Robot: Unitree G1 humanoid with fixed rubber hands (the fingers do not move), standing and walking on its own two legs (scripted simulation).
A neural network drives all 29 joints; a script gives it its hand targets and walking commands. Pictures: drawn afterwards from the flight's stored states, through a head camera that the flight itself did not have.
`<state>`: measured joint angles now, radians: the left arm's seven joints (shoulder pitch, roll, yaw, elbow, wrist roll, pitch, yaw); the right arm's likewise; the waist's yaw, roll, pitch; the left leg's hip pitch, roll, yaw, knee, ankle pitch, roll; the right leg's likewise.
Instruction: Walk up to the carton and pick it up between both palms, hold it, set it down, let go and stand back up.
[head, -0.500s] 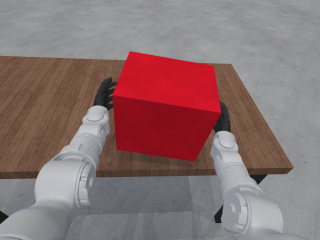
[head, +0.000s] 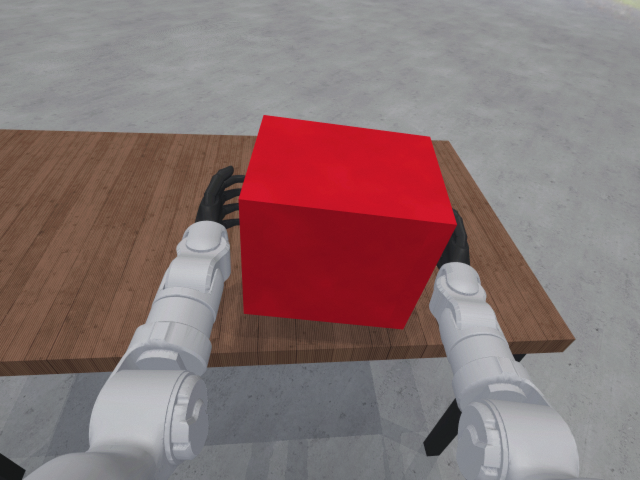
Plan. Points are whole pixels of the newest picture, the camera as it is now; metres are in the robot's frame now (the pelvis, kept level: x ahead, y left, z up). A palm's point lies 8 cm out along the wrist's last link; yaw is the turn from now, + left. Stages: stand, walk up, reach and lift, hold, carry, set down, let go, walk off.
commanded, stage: reach and lift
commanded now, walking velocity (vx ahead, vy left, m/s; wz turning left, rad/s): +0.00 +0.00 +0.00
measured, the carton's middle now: (335, 226) +0.44 -0.01 +0.11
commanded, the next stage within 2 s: hold in 1.68 s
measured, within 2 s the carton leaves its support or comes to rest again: neither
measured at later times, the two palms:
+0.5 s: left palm (193, 225) +0.36 +0.16 +0.17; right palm (462, 239) +0.36 -0.16 +0.17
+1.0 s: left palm (196, 210) +0.35 +0.16 +0.20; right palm (479, 236) +0.34 -0.17 +0.19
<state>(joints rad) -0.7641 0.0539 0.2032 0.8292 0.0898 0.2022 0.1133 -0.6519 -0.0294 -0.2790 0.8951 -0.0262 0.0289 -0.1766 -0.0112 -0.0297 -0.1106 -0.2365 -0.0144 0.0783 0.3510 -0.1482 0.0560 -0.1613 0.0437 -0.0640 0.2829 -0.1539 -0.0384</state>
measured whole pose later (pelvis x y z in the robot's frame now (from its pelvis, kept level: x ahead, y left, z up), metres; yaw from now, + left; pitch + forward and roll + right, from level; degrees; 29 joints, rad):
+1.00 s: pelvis -0.03 -0.01 +0.00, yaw +0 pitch -7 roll +0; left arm -0.81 0.05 0.30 0.48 0.28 0.68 0.04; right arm -0.81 -0.04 -0.22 0.79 0.04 0.28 -0.16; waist -0.06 -0.07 -0.01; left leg -0.10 -0.02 0.07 0.33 -0.10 0.05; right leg -0.05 0.04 -0.07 0.32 -0.15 -0.05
